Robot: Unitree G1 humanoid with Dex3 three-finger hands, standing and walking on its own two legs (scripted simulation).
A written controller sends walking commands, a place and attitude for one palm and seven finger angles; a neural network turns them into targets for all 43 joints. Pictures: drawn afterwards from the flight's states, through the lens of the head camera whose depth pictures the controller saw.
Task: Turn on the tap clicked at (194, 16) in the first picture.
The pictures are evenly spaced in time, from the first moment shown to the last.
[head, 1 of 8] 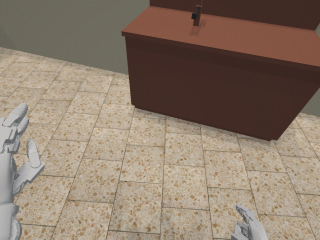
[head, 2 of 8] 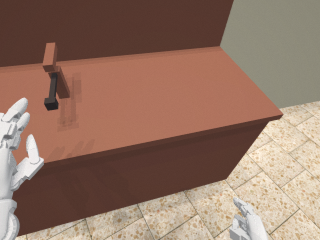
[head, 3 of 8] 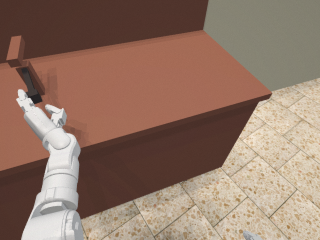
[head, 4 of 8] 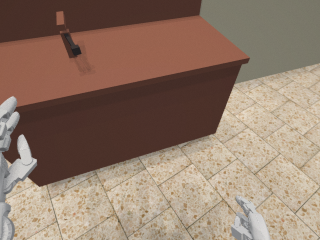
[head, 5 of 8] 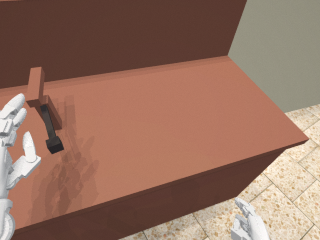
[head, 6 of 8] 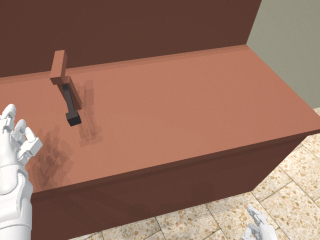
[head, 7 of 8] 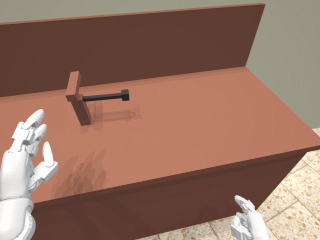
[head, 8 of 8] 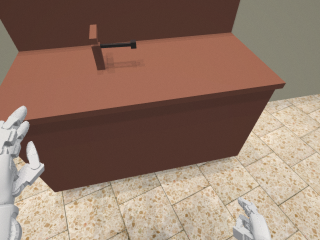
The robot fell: no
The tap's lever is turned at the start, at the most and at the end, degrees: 0 86 86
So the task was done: yes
